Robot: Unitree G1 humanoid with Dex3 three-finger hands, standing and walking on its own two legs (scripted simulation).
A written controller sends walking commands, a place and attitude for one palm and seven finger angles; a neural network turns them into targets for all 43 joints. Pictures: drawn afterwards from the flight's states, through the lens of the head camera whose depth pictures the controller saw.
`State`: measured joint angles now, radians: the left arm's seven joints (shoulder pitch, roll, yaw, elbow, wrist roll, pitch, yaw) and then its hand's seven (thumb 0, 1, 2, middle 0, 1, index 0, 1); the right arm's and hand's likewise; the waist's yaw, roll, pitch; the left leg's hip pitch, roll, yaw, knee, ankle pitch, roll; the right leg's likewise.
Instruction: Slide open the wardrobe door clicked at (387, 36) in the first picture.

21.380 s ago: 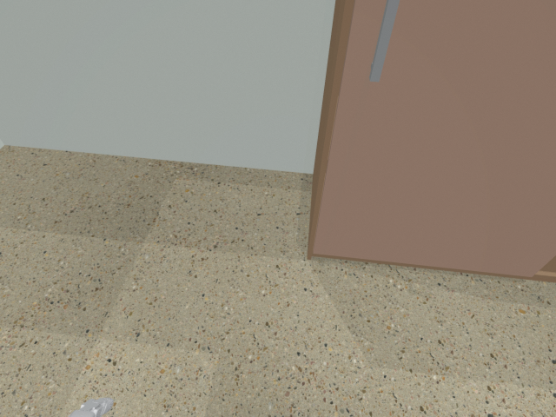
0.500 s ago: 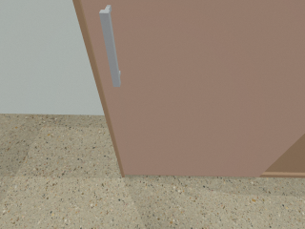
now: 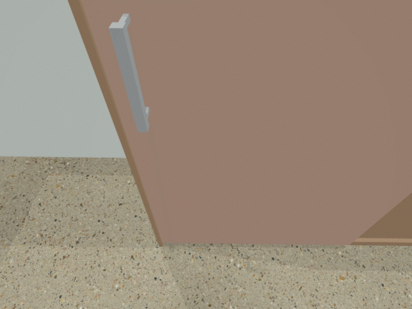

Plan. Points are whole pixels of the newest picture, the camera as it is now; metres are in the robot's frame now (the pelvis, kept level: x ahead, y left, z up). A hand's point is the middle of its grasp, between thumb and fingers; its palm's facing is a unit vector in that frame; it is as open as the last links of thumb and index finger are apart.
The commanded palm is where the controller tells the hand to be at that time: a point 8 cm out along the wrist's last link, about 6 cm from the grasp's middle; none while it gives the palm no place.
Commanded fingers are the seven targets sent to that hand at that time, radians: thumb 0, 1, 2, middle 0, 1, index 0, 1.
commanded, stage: look again from close up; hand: left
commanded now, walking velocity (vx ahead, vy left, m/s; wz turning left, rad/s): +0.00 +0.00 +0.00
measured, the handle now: (135, 79) +0.48 +0.17 +0.20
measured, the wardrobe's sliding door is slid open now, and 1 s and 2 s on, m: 0.00 0.00 0.00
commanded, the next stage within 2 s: raise the hand with hooked fingers in 0.48 s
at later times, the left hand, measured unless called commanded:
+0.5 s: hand out of the picture +0.05 +0.21 -0.16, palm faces +0.00 -0.96 -0.29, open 7.4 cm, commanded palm none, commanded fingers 0.00 0.90 0.90 -0.20 -0.30 -0.20 -0.30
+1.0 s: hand out of the picture +0.12 +0.22 -0.03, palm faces +0.08 -1.00 +0.02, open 8.6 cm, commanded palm +0.12 +0.28 +0.01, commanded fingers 0.00 0.39 0.68 -0.24 -0.63 -0.24 -0.63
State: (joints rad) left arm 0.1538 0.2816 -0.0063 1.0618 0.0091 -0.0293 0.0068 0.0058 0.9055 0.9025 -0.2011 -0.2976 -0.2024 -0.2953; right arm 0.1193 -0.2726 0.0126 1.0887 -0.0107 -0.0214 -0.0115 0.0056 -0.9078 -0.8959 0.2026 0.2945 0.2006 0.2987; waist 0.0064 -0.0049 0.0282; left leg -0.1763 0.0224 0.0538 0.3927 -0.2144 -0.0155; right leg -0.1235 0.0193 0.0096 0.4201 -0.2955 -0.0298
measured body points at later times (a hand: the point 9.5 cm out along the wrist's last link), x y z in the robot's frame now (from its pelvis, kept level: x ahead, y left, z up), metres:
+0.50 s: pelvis +0.00 -0.01 +0.00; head +0.01 -0.01 +0.45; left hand +0.05 +0.26 -0.14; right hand +0.07 -0.28 -0.14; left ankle -0.01 +0.13 -0.74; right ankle -0.05 -0.10 -0.74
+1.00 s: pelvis -0.06 +0.00 -0.05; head -0.05 +0.00 +0.40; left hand +0.11 +0.28 -0.03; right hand +0.14 -0.24 -0.10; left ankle -0.01 +0.13 -0.74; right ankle -0.05 -0.10 -0.74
